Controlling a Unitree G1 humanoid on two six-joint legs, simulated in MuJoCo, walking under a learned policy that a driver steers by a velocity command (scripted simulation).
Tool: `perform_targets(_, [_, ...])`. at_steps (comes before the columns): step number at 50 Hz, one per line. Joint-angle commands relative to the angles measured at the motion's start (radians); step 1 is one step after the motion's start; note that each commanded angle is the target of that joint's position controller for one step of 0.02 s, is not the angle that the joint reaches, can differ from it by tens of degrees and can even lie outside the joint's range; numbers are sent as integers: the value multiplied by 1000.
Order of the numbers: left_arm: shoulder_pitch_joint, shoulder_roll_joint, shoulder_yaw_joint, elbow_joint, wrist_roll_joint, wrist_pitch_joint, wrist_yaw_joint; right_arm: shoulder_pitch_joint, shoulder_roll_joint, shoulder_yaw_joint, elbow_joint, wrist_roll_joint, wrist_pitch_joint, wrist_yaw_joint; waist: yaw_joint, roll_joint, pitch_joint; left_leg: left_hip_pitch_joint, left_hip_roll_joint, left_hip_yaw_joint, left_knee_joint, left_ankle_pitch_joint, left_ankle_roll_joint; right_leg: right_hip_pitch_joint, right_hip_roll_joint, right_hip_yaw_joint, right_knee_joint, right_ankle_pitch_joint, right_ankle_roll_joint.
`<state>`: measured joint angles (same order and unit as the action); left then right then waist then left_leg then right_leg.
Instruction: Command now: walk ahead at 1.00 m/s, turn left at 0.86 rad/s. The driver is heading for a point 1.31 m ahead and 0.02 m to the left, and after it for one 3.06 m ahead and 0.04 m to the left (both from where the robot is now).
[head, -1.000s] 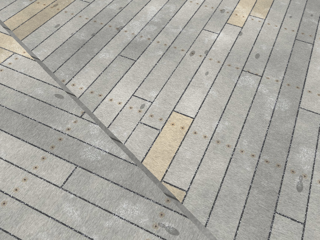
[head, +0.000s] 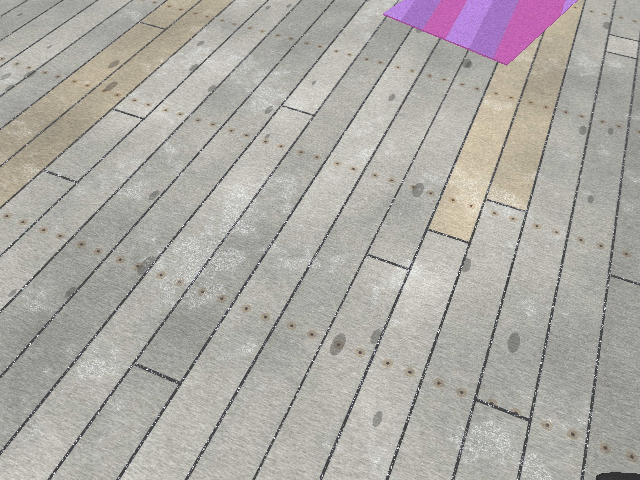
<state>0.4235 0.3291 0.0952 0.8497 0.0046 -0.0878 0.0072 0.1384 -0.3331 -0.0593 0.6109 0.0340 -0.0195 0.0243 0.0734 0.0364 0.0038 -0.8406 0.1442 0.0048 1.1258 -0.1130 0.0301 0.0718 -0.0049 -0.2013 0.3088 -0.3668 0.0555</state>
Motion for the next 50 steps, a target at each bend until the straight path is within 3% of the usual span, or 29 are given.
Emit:
perform_targets(1, [-240, 113, 12, -125, -6, -36, 5, 7, 8, 15, -40, -10, -7, 32, -102, -6, 136, 214, 4, 32, -227, 218, 38, -247, -202, -17, -227, 352, -138])
perform_targets(4, [-212, 225, 38, -125, -18, -12, -1, 54, -62, -15, -37, 8, -2, 42, -152, -88, 61, 364, -118, 150, -291, 118, 88, -48, -238, -56, -44, 1051, -126])
perform_targets(5, [-211, 249, 45, -128, -22, 7, -4, 143, -113, -39, -22, 19, 4, 39, -212, -130, 1, 470, -165, 182, -288, 29, 111, -11, -243, -58, 129, 1253, -119])
perform_targets(6, [-224, 256, 46, -138, -25, 19, -4, 322, -177, -72, 22, 18, 11, 33, -306, -142, -94, 720, -208, 187, -303, -23, 146, -86, -246, -45, 385, 1340, -117])
perform_targets(7, [-235, 210, 30, -140, -21, 10, -4, 509, -243, -109, 85, 19, 26, 15, -389, -53, -153, 1048, -211, 95, -356, 13, 183, -313, -191, -28, 753, 1067, -75])
perform_targets(8, [-152, -11, -33, -178, 12, -22, -15, 423, -305, -102, 97, 18, 25, 12, -207, 385, -53, 1130, -111, -245, -468, 24, 282, -670, 49, 47, 1233, -169, -23])
perform_targets(9, [-63, -5, -59, -253, -20, -67, -22, 347, -276, -74, 8, -15, -10, 19, -116, 419, -326, 1282, 95, -866, -764, -496, 461, -882, 97, 312, 1370, -237, -54])
perform_targets(10, [-228, 129, -35, -261, -43, -91, -21, 347, -180, -65, -14, -11, -31, 23, -195, 170, -234, 1182, 97, -917, -893, -604, 371, -888, 33, 363, 1261, -95, -104])
perform_targets(11, [-272, 117, -36, -264, -62, -93, -16, 329, -161, -58, 10, -21, -54, 24, -158, 20, -117, 1039, 104, -861, -913, -561, 329, -885, -2, 337, 1167, -24, -118])
perform_targets(12, [-269, 89, -46, -235, -40, -83, -5, 267, -133, -48, 11, -27, -70, 27, -115, -120, -76, 899, 87, -768, -888, -451, 296, -805, -56, 340, 1086, 30, -117])
perform_targets(14, [-189, 80, -42, -192, -32, -45, -10, 160, -93, -28, -5, -57, -85, 17, -46, -77, -34, 691, 41, -582, -857, -285, 275, -685, -122, 352, 1005, 84, -107])
perform_targets(16, [-206, 57, -45, -180, -34, -8, -8, 156, -61, -11, 23, -47, -91, 8, -39, -52, 52, 564, 30, -429, -909, -103, 252, -680, -160, 314, 922, 100, -91])
perform_targets(18, [-288, 35, -57, -204, -11, 0, -9, 184, -60, -5, 54, -41, -99, -11, -67, -57, 107, 543, -16, -210, -906, 366, 204, -712, -152, 263, 774, 206, -61])
perform_targets(21, [-392, -29, -76, -208, 1, -23, -42, 200, -56, 0, 77, -47, -99, -46, -132, -63, 89, 527, -116, 24, -904, 488, 89, -593, -68, 161, 424, 601, -59])
perform_targets(23, [-430, -37, -74, -217, -10, -35, -69, 251, -81, -3, 110, -52, -96, -60, -166, -42, 60, 601, -86, 51, -920, 436, 63, -543, -21, 146, 292, 792, -58])
perform_targets(26, [-376, 40, -39, -223, -16, -30, -100, 209, -109, -16, 111, -52, -64, -77, -124, 14, 0, 775, -60, 85, -781, 555, 14, -519, 42, 123, 216, 747, -69])
perform_targets(28, [-166, 99, -4, -180, -16, -15, -104, 139, -129, -30, 79, -56, -37, -94, -22, 64, -98, 812, -39, 94, -552, 822, -17, -364, 114, 84, 270, 579, -85])
perform_targets(29, [29, 146, 20, -138, -21, -3, -91, 64, -127, -32, 52, -62, -26, -94, 86, 63, -157, 724, -46, 92, -304, 835, -34, -182, 104, 125, 283, 542, -114])
perform_targets(30, [144, 158, 23, -114, -23, 8, -67, 17, -78, -20, 32, -62, -29, -76, 145, -104, -169, 583, -171, 111, 121, 273, -69, -40, 7, 254, 200, 716, -161])
perform_targets(31, [23, 188, 7, -162, 19, 1, -56, 222, 89, 15, 13, -81, -33, -41, -69, -417, -203, 190, -331, -16, 504, -597, -134, 179, -169, 664, 312, 1086, -335])
perform_targets(32, [-115, 227, 18, -249, 49, 5, -45, 369, 6, 25, 6, -41, -51, -16, -95, -296, -463, 137, -308, -212, 609, -504, -108, 279, -337, 1057, 82, 658, -473])
perform_targets(33, [-185, 170, 19, -305, 27, 25, -39, 220, -106, 4, -5, -29, -52, -11, -46, -95, -377, 133, -251, -208, 505, -391, -59, 135, -279, 1021, -1, 201, -440])
perform_targets(34, [-227, 116, 1, -308, -3, 41, -31, 92, -113, -4, -34, -40, -39, -23, -64, 82, -196, 112, -216, -183, 389, -323, -45, -76, -226, 940, -60, -25, -376])
perform_targets(35, [-243, 111, -4, -312, -13, 45, -27, 61, -100, -1, -50, -51, -22, -36, -91, 102, -144, 147, -194, -181, 298, -292, -48, -210, -195, 931, -86, -67, -352])
perform_targets(38, [-272, 117, 7, -315, -10, 60, -16, 78, -69, -4, -35, -63, -2, -52, -122, -11, -44, 260, -165, -163, 31, -262, -69, -416, -46, 725, -75, 151, -288])
perform_targets(41, [-203, 150, 22, -291, -20, 81, 11, 35, -39, 0, -35, -72, -7, -69, -90, -40, -128, 251, -189, -168, -86, -207, -118, -351, -37, 681, 8, 461, -282])
perform_targets(44, [-215, 158, 26, -301, -39, 116, 37, -22, -47, -8, -37, -52, 0, -75, -69, -96, -145, 217, -200, -194, -175, -117, -136, -304, -11, 703, 22, 280, -224])
perform_targets(47, [-215, 148, 28, -306, -37, 136, 46, -82, -48, -14, -39, -44, -13, -71, -43, -158, -112, 228, -213, -207, -286, -85, -131, -282, 14, 738, 25, 159, -201])
perform_targets(50, [-211, 144, 35, -312, -33, 144, 45, -128, -53, -21, -38, -39, -37, -61, -22, -195, -95, 267, -229, -215, -406, -94, -121, -233, 16, 786, 60, 208, -210])
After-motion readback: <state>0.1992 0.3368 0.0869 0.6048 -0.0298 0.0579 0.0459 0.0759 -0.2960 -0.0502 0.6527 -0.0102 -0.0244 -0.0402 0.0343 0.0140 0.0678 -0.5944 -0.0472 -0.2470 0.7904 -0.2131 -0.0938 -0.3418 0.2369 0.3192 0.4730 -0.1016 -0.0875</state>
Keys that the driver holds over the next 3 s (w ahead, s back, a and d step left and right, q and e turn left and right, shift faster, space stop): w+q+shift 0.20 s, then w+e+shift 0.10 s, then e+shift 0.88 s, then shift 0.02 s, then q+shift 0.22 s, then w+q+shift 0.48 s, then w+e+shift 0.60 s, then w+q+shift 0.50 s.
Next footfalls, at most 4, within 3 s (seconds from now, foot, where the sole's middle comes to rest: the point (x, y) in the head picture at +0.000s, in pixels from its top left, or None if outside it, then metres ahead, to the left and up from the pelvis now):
0.14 left None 0.33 0.11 -0.76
0.58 right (316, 370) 0.76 0.07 -0.76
1.14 left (256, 323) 0.87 0.22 -0.76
1.52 right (328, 390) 0.71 0.04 -0.76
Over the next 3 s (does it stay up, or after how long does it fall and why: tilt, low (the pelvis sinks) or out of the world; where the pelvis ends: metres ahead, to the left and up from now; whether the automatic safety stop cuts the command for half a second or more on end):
stays up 1.90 0.11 -0.03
